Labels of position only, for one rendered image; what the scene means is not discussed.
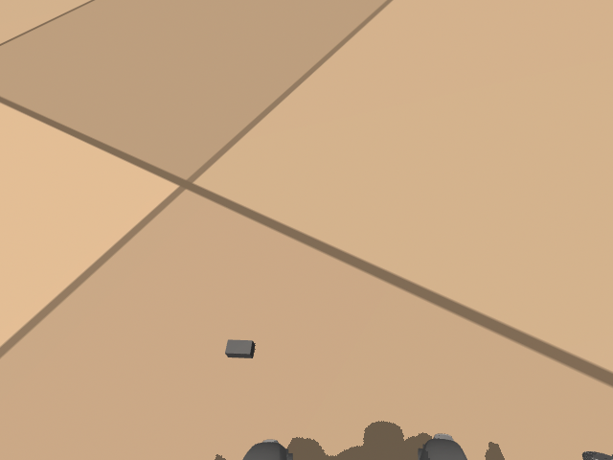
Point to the small box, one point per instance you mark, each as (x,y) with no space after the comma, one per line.
(240,348)

